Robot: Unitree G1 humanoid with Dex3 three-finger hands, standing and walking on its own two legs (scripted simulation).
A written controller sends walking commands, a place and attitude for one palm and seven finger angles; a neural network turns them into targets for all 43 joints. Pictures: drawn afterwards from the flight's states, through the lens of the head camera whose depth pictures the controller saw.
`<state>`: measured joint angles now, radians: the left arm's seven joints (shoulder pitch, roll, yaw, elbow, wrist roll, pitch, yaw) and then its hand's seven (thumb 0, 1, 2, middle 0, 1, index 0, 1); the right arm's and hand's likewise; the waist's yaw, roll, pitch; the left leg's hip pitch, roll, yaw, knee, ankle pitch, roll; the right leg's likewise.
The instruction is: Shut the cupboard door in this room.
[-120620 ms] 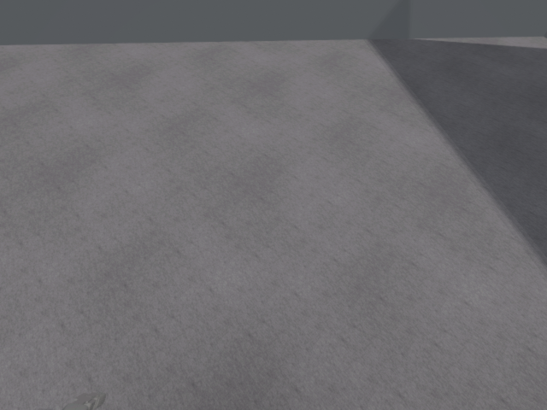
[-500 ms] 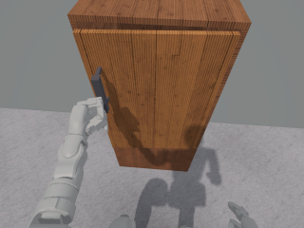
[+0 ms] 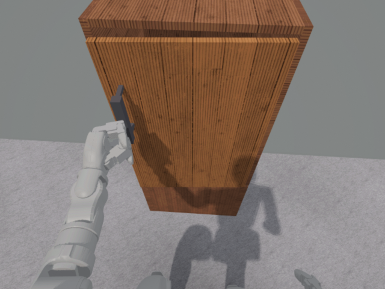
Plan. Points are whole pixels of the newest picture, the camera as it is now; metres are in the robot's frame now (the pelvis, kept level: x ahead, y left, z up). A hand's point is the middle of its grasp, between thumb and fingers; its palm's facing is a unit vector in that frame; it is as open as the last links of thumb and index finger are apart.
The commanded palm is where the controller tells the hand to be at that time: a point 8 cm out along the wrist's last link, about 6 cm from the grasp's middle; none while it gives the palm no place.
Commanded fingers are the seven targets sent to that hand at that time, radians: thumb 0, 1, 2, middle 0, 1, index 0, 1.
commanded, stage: push the door shut along its arc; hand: left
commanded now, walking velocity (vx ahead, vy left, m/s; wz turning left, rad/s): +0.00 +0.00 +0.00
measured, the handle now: (125, 115) +0.49 +0.17 +0.07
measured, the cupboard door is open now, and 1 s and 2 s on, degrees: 4 0 0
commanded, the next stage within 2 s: pull the fist back off the door in 0.80 s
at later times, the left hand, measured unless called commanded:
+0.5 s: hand (136, 132) +0.43 +0.14 +0.08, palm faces -0.10 -0.99 -0.04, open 3.1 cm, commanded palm +0.42 +0.18 +0.08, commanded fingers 0.00 0.90 0.90 -1.30 -1.50 -1.30 -1.50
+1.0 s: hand (137, 126) +0.44 +0.14 +0.08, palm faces -0.07 -1.00 +0.00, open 3.3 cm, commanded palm +0.45 +0.16 +0.08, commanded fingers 0.00 0.90 0.90 -1.30 -1.50 -1.30 -1.50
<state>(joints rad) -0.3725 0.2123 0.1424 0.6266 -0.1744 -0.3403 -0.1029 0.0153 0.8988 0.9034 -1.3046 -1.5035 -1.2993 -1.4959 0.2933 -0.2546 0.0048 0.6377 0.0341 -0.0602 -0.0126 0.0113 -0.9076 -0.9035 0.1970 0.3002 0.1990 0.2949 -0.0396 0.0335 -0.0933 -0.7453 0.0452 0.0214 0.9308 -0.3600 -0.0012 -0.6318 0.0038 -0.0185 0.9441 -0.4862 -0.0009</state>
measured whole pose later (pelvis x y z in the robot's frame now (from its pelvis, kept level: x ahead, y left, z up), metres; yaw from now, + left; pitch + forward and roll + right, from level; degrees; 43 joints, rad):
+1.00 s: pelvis -0.04 +0.01 -0.03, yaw +1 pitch +16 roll -3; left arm -0.94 0.30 0.14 1.14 -0.15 -0.34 -0.13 0.02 0.90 0.90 -1.43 -1.50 -1.42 -1.50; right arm 0.33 -0.28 0.02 0.71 0.02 -0.11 -0.02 0.01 -0.91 -0.90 0.20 0.30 0.20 0.29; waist -0.09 0.03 -0.10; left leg -1.03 0.02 -0.04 1.08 -0.34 0.01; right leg -0.89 0.00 -0.06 1.09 -0.47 0.01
